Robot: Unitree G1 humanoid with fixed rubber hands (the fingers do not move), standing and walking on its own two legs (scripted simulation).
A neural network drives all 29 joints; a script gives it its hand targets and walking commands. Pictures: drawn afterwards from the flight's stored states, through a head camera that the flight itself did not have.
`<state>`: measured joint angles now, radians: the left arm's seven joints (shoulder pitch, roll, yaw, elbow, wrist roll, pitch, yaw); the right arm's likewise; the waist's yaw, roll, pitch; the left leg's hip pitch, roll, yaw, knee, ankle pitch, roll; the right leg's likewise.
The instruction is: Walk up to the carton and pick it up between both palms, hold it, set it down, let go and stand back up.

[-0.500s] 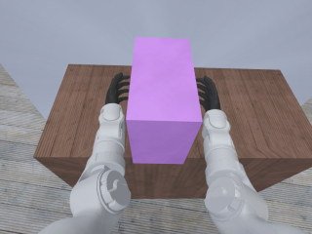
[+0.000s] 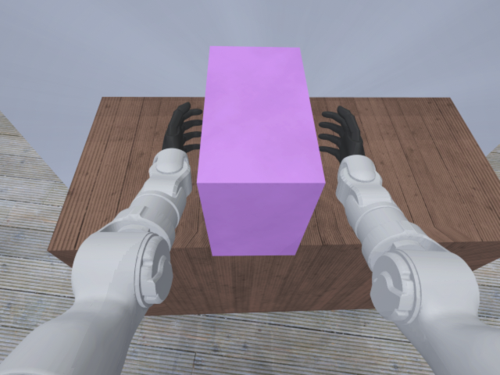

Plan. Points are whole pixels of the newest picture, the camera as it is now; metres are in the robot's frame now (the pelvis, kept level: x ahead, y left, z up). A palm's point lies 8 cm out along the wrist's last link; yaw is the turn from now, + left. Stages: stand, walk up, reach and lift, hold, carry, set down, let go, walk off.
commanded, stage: set down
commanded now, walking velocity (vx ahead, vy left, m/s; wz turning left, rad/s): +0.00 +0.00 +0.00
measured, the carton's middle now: (254, 155) +0.50 +0.01 +0.02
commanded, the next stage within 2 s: none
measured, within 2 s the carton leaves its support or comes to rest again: neither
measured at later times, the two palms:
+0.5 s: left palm (162, 133) +0.47 +0.16 +0.11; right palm (379, 135) +0.46 -0.18 +0.12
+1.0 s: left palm (148, 103) +0.47 +0.16 +0.17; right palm (409, 106) +0.45 -0.19 +0.18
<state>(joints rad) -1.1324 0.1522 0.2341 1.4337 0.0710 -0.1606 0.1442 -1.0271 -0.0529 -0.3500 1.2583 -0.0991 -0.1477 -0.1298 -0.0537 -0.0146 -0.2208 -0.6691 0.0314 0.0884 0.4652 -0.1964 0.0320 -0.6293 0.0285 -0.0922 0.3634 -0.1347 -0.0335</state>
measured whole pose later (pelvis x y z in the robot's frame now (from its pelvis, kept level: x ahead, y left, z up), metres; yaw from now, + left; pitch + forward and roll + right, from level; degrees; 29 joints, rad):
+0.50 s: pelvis -0.02 -0.02 -0.01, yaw +1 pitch +25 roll -1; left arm -1.30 0.27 -0.03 1.58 -0.22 -0.15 0.09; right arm -1.17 -0.19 -0.16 1.32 0.14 -0.04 -0.09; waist -0.07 -0.03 -0.28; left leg -0.77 0.02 0.05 0.51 -0.18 0.01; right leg -0.76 0.02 -0.10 0.47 -0.15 -0.06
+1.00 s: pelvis -0.02 -0.02 +0.00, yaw +1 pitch +19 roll +0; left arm -1.29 0.31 -0.04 1.43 -0.23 0.06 0.08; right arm -1.19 -0.24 -0.11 1.24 0.23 0.14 -0.10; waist -0.08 -0.04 -0.24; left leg -0.58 0.02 0.05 0.42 -0.16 0.01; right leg -0.57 0.03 -0.08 0.37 -0.13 -0.05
